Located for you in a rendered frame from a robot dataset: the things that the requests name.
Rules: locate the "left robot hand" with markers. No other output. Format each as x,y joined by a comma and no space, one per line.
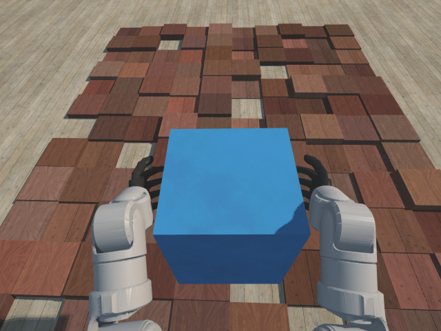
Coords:
139,177

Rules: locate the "robot left forearm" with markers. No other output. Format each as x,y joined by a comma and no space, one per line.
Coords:
121,286

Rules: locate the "robot right forearm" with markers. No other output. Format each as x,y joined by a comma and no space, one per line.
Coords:
348,284

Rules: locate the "right robot hand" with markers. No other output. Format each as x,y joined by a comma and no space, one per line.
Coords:
319,177

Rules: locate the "carton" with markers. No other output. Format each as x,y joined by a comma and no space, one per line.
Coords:
230,208

